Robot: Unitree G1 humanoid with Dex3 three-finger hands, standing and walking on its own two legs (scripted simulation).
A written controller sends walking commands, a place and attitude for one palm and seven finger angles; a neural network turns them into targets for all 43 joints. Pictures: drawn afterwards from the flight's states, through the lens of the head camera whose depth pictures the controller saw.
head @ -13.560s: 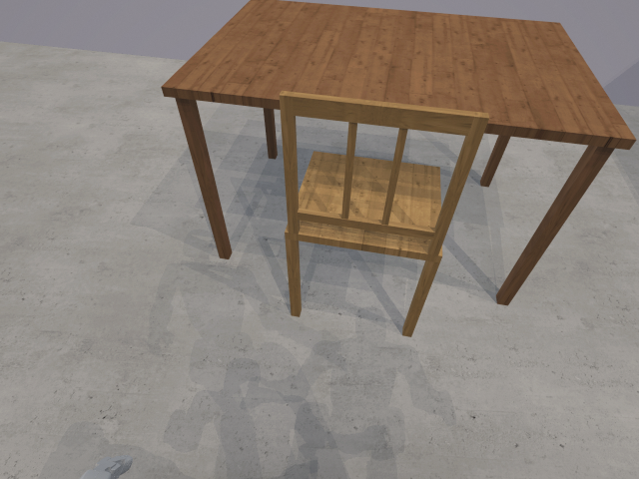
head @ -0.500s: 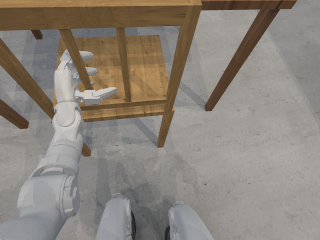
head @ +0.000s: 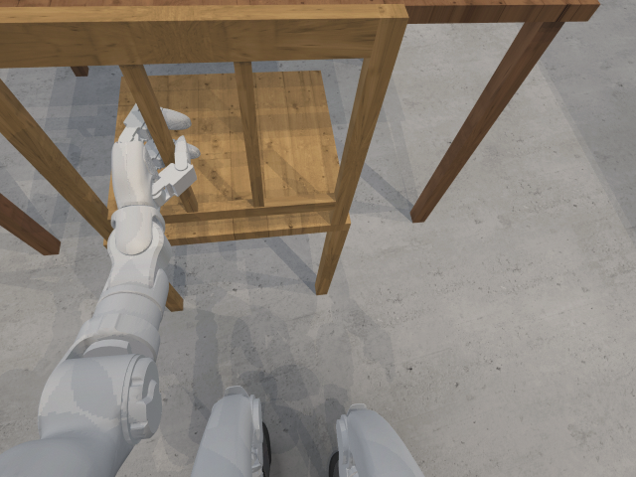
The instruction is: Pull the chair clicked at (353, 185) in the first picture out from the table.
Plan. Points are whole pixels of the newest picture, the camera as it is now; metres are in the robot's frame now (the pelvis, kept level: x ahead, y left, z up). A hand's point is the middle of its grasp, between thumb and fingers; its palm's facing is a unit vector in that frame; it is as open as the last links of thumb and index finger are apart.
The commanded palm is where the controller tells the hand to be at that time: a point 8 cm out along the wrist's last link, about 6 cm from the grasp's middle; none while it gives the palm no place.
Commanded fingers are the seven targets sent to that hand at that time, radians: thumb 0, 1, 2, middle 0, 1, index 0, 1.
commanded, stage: hook a spindle and tug to test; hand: left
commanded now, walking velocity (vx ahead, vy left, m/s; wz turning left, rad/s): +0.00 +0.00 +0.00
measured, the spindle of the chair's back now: (168, 152) +0.51 +0.18 +0.03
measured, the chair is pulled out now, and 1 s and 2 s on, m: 0.00 0.08 0.25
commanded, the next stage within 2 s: step backward, pulling the chair out in 0.40 s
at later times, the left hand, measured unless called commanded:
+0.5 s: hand (195, 189) +0.45 +0.14 +0.04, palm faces +0.11 -0.99 -0.02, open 5.1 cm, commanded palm +0.43 +0.17 +0.03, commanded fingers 0.00 0.90 0.90 -0.50 -1.45 -0.50 -1.45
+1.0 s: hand (192, 216) +0.41 +0.13 +0.06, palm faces -0.01 -0.99 -0.13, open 5.0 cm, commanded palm +0.39 +0.18 +0.05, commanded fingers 0.00 0.90 0.90 -0.50 -1.45 -0.50 -1.45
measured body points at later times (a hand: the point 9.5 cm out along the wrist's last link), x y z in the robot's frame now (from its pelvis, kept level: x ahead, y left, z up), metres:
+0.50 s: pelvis +0.01 +0.00 +0.01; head +0.14 +0.02 +0.44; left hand +0.44 +0.19 +0.04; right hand +0.09 -0.25 -0.12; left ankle +0.06 +0.10 -0.61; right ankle -0.02 -0.11 -0.61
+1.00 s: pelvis +0.00 +0.02 +0.10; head +0.10 +0.02 +0.54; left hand +0.40 +0.18 +0.07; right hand +0.06 -0.26 -0.02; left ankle +0.06 +0.10 -0.61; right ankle -0.02 -0.11 -0.61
